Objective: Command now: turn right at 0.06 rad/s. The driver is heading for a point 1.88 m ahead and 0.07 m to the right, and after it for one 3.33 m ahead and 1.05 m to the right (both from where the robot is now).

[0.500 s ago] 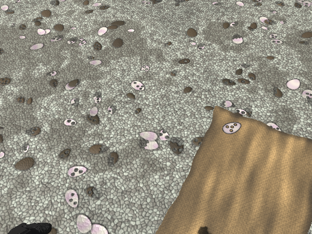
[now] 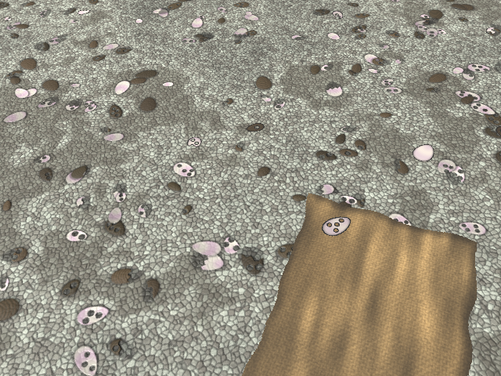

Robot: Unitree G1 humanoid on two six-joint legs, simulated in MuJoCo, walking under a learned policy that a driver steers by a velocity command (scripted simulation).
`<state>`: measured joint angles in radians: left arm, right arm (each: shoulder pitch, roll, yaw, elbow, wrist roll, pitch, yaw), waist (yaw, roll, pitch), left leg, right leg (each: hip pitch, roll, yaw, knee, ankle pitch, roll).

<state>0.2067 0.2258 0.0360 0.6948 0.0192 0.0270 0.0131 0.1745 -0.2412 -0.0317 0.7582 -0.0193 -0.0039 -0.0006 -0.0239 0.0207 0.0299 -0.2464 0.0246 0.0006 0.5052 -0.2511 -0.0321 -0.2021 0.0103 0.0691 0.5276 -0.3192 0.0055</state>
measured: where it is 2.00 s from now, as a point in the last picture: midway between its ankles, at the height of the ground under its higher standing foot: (242, 321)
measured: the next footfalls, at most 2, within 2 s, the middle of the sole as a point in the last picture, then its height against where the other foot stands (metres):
right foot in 1.68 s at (283, 363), level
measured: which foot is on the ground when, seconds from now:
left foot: down 0.00-1.00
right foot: down 0.00-1.00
